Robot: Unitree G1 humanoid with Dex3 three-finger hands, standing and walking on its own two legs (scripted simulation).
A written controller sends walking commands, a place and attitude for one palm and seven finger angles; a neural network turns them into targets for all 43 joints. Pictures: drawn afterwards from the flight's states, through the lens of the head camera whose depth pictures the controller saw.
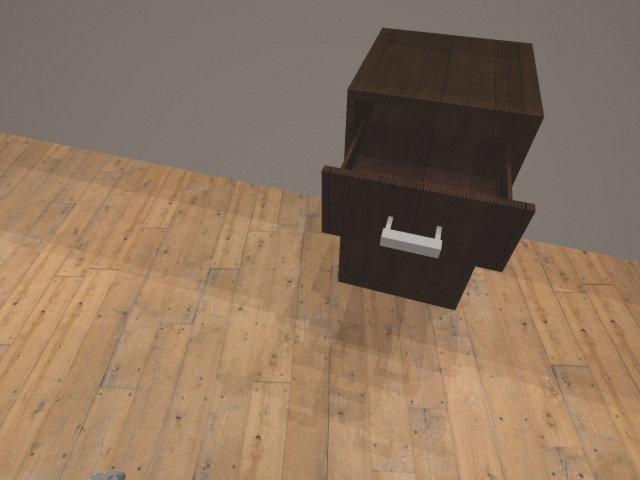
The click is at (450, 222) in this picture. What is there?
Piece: drawer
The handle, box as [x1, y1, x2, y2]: [380, 216, 441, 257]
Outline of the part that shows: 388,217 386,226 383,228 380,245 438,257 441,246 441,240 439,239 441,227 437,226 434,239 391,230 390,225 392,217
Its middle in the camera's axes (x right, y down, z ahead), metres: +0.18 -0.01 +0.78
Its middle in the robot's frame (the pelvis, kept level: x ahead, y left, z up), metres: +0.59 -0.15 -0.09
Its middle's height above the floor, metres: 0.68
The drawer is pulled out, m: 0.30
